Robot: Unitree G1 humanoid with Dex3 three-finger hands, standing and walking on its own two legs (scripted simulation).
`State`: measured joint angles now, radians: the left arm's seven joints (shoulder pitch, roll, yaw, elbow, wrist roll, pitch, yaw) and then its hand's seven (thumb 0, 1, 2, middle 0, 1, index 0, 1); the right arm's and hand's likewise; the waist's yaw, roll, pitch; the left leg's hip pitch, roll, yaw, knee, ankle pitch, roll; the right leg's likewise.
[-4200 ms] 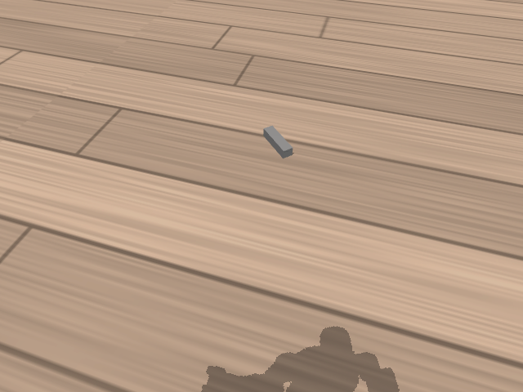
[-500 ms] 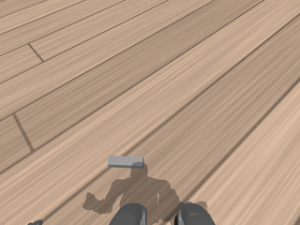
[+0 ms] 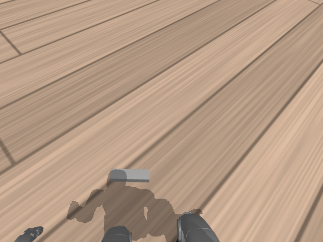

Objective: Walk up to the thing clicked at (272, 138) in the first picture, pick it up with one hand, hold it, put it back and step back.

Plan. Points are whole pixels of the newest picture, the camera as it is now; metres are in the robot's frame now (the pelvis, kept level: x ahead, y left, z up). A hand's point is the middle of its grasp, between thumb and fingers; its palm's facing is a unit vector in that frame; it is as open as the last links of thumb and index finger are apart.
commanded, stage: walk up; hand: left
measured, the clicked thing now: (130, 175) +0.49 +0.13 -0.71
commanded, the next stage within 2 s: stand in 1.92 s
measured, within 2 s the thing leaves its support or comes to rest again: neither
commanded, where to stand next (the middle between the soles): +0.09 -0.07 m, yaw +0 degrees
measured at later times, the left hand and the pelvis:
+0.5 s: hand out of the picture +0.12 +0.20 -0.13, palm faces -0.02 -0.93 -0.36, open 7.4 cm; pelvis +0.00 -0.06 +0.01, yaw -1 degrees
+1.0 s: hand (80, 238) +0.13 +0.20 -0.12, palm faces +0.01 -0.96 -0.29, open 7.4 cm; pelvis +0.01 -0.04 +0.04, yaw +0 degrees
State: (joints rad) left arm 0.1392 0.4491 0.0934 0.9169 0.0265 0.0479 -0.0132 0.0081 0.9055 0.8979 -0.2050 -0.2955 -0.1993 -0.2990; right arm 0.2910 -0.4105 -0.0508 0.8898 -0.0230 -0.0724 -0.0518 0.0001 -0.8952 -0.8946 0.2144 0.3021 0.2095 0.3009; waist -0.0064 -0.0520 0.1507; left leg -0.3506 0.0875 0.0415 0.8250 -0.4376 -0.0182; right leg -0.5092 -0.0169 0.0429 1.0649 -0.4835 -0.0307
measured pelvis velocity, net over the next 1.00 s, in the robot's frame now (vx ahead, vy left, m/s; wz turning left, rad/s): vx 0.01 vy -0.04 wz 0.00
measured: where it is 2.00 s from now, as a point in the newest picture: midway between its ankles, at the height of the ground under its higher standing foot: outside the picture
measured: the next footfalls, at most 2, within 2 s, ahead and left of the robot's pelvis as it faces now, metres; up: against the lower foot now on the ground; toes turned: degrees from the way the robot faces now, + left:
right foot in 0.12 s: +0.07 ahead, -0.17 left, +0.00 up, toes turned -2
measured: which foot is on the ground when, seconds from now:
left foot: down 0.00-1.00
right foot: up 0.00-0.10, down 0.12-1.00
